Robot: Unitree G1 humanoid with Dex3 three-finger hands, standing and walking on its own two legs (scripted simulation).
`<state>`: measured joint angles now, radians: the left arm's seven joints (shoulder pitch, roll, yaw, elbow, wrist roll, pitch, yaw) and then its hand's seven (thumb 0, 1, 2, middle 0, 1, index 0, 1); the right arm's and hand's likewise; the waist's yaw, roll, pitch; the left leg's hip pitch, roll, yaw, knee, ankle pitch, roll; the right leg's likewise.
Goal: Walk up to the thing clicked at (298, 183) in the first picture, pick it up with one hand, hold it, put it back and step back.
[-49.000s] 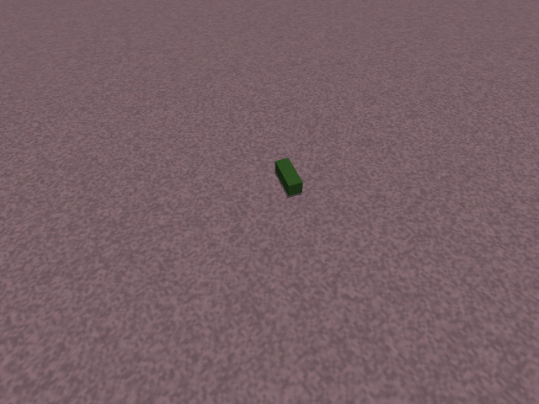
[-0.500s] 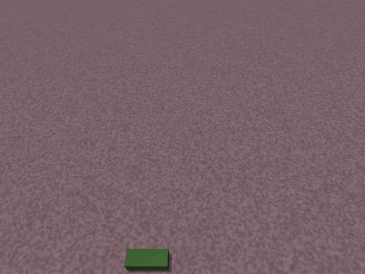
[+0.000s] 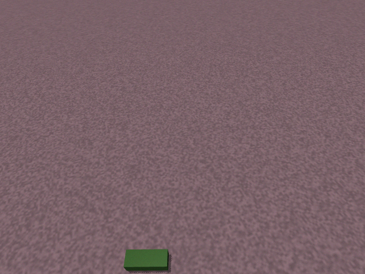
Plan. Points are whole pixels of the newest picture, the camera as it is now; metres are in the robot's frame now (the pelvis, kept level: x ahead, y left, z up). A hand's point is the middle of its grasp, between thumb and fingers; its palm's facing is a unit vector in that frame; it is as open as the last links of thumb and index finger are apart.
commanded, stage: stand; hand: left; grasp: from above
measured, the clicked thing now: (147, 259) +0.36 +0.24 -0.74
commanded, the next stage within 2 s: step back in 0.82 s
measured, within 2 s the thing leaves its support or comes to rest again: neither
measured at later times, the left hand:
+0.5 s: hand out of the picture +0.07 +0.25 -0.16, palm faces +0.01 -0.94 -0.34, open 7.4 cm
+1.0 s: hand out of the picture +0.07 +0.27 -0.17, palm faces +0.02 -0.93 -0.37, open 7.4 cm
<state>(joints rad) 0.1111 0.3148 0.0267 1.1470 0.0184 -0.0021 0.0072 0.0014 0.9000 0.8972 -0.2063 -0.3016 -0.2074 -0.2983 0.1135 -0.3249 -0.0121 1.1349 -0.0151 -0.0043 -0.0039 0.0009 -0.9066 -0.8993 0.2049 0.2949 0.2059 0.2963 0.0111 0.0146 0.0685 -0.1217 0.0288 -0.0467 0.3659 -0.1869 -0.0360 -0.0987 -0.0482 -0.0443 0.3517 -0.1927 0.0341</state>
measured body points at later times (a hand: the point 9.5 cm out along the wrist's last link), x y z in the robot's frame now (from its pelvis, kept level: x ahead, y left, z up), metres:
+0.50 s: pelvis +0.00 +0.00 +0.00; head +0.01 +0.00 +0.45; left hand +0.07 +0.30 -0.13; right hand +0.08 -0.29 -0.14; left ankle +0.01 +0.14 -0.75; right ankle +0.00 -0.14 -0.75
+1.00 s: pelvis -0.02 +0.01 -0.01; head +0.03 +0.01 +0.43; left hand +0.07 +0.32 -0.14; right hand +0.08 -0.31 -0.14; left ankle +0.00 +0.14 -0.73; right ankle +0.00 -0.14 -0.75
